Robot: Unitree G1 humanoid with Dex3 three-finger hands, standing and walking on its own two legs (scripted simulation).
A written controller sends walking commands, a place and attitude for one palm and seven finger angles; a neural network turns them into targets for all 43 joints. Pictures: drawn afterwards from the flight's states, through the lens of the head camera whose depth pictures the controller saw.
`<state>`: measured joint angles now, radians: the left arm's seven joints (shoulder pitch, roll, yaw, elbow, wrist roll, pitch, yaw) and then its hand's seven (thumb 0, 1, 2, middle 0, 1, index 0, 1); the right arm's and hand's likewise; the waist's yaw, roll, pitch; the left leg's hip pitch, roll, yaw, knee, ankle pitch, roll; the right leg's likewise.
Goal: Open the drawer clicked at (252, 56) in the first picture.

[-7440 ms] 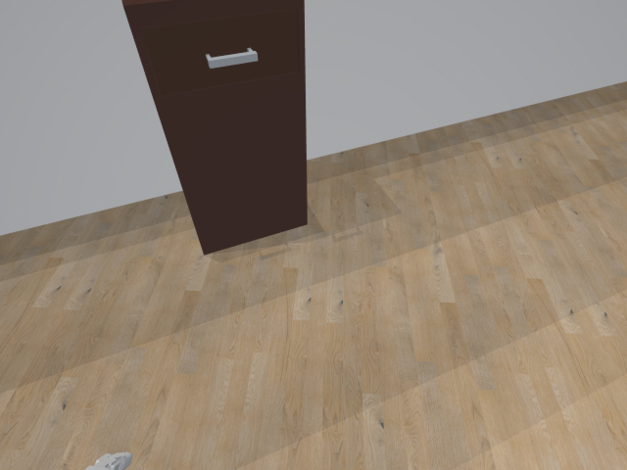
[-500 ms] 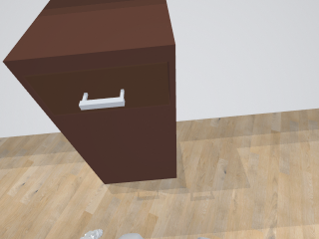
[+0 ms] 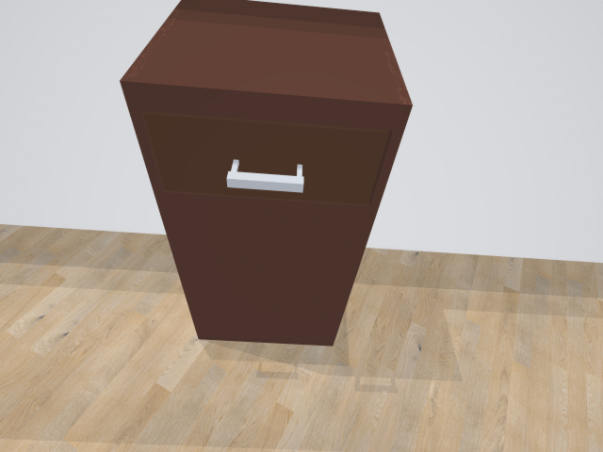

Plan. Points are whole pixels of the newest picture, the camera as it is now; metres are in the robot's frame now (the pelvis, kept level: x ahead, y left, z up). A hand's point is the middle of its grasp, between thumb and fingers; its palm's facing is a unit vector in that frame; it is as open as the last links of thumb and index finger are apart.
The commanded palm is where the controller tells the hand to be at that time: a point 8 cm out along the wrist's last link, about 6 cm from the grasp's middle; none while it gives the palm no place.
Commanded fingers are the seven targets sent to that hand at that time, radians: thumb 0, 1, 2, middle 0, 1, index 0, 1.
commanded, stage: come to a stop and stand still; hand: left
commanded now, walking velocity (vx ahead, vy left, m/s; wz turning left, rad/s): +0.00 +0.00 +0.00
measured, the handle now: (266, 174) +0.57 +0.12 +0.03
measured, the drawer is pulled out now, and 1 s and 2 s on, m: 0.00 0.00 0.00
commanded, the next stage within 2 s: look again from close up in 0.82 s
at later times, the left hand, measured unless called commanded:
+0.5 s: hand out of the picture -0.02 +0.17 -0.17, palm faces +0.00 -0.98 -0.21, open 7.3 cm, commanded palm none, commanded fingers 0.00 0.90 0.90 -0.20 -0.30 -0.20 -0.30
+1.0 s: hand out of the picture -0.07 +0.14 -0.18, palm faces +0.00 -0.99 -0.16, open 7.4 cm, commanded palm none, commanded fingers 0.00 0.90 0.90 -0.20 -0.30 -0.20 -0.30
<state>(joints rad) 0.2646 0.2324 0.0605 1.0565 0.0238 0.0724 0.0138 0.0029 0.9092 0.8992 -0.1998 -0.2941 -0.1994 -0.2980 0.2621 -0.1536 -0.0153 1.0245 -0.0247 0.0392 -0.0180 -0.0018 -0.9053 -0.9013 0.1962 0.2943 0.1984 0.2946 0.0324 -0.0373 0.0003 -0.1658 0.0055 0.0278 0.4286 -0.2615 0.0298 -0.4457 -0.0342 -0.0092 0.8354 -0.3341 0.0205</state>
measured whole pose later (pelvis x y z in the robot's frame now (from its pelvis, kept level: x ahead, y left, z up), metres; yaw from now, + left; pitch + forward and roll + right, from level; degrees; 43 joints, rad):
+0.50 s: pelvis -0.04 +0.00 +0.00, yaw -2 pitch -3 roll +0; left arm 0.26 0.15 0.00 1.13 0.01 0.01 0.04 0.01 0.93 0.90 -0.20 -0.29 -0.20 -0.30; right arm 0.31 -0.12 0.00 1.16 -0.01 0.01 -0.02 0.00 -0.91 -0.90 0.20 0.29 0.20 0.29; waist -0.01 0.01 0.02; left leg -0.16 -0.01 0.07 0.38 -0.18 0.02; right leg -0.13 0.00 -0.04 0.42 -0.24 -0.02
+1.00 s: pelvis -0.05 -0.01 -0.01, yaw -2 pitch -1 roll -1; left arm 0.34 0.09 -0.02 1.13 0.02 -0.03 0.04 0.00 0.91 0.90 -0.20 -0.29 -0.20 -0.30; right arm 0.31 -0.13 0.00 1.11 -0.02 0.01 -0.01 0.00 -0.91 -0.90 0.20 0.29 0.20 0.29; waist -0.01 0.04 0.03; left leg -0.27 0.03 0.04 0.51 -0.23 0.01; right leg -0.19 0.03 -0.06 0.44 -0.24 -0.03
